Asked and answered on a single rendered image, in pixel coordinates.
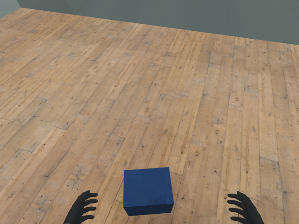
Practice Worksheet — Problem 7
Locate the left robot hand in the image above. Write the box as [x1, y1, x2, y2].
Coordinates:
[63, 190, 98, 224]

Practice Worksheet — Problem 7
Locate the right robot hand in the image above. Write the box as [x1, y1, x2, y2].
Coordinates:
[227, 191, 264, 224]

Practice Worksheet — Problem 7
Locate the carton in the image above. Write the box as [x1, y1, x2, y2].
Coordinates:
[123, 167, 174, 216]

